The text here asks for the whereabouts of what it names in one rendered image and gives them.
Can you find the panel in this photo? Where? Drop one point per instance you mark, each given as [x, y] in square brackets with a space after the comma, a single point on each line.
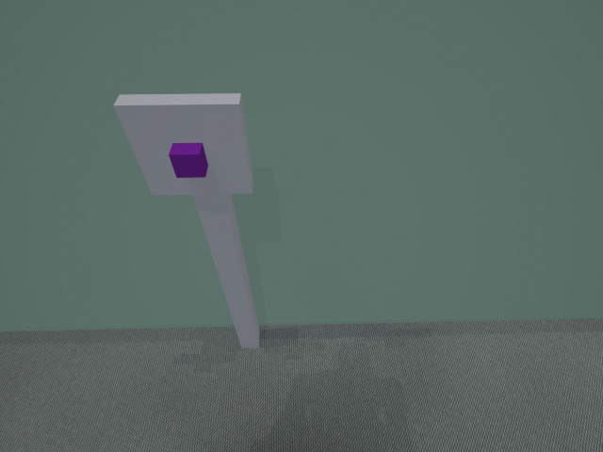
[152, 122]

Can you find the button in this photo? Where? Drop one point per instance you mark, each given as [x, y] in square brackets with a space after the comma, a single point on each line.
[188, 160]

